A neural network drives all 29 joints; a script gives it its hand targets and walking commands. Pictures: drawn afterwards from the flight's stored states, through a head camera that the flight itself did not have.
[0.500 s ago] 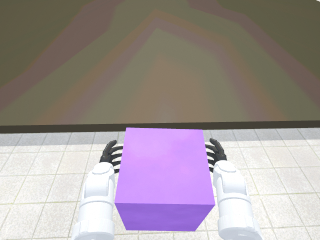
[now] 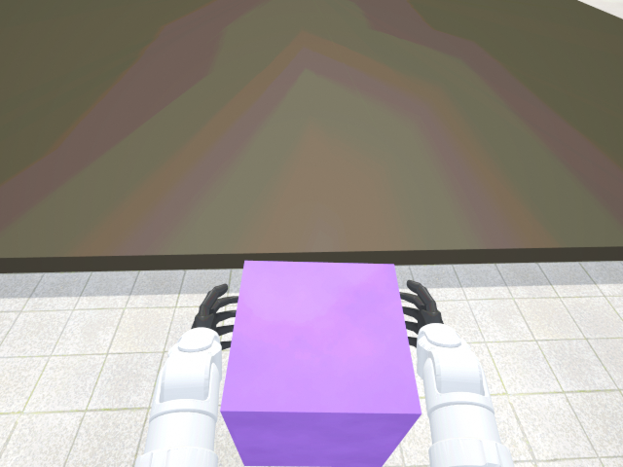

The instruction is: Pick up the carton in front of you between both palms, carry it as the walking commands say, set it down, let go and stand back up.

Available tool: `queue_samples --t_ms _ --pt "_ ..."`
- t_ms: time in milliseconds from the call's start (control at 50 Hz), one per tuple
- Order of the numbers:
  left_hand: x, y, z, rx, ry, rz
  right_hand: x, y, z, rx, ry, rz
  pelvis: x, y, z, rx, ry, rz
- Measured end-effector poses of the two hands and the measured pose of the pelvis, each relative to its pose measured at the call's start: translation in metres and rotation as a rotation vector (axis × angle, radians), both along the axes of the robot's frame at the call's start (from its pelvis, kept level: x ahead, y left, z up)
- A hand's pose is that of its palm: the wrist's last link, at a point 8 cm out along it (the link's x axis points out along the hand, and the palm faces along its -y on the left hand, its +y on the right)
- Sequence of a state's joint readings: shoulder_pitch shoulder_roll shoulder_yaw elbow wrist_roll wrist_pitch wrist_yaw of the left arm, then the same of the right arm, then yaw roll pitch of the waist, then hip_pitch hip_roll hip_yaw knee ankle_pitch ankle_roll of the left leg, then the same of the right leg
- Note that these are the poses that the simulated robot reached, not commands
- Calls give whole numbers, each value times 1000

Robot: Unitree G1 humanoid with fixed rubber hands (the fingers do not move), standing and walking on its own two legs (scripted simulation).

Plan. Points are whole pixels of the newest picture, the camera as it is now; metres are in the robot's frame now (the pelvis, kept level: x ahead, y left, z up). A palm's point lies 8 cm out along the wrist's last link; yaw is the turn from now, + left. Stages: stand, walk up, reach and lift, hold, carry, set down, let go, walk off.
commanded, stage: reach and lift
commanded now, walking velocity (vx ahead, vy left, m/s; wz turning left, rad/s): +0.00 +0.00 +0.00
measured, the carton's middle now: (316, 369) +0.28 +0.00 -0.04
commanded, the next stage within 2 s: hold in 0.12 s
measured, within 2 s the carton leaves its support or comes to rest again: neither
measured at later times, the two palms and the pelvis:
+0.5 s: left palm (204, 341) +0.27 +0.15 +0.05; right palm (437, 338) +0.27 -0.15 +0.05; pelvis -0.01 +0.00 +0.00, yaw +0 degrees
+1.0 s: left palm (204, 336) +0.28 +0.15 +0.05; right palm (435, 333) +0.28 -0.15 +0.05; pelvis -0.01 +0.00 +0.00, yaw +0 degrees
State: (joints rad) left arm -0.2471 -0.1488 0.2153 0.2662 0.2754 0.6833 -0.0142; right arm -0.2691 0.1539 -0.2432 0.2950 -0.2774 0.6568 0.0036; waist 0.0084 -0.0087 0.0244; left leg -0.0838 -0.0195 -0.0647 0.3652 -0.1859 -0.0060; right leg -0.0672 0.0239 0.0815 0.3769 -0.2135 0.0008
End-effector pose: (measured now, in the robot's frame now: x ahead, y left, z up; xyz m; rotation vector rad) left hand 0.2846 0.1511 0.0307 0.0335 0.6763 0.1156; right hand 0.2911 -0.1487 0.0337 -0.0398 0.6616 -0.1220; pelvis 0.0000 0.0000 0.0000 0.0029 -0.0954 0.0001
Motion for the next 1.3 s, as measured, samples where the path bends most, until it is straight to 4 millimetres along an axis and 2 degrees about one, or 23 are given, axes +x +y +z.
queue_samples --t_ms 140,300,460,660,1200,1300 --pt "-2 0 4 -1 -4 2 -2 0 4 2 -4 0 -1 0 0 0 -8 1" --pt "-8 -3 18 -1 -34 -5 -10 -3 18 5 -34 -10 -3 0 1 -1 -29 4" --pt "-13 -3 16 -10 -9 -3 -16 -3 16 12 -9 -20 -12 0 -1 0 -47 0" --pt "-12 -2 18 -23 -19 9 -15 -2 18 26 -20 -26 -17 1 -2 0 -46 1" --pt "-8 -3 17 1 -10 -5 -11 -3 16 2 -10 -9 -5 0 0 0 -37 2" --pt "-4 -4 18 -5 -17 -2 -7 -4 18 10 -17 -16 0 0 -2 3 42 -10"
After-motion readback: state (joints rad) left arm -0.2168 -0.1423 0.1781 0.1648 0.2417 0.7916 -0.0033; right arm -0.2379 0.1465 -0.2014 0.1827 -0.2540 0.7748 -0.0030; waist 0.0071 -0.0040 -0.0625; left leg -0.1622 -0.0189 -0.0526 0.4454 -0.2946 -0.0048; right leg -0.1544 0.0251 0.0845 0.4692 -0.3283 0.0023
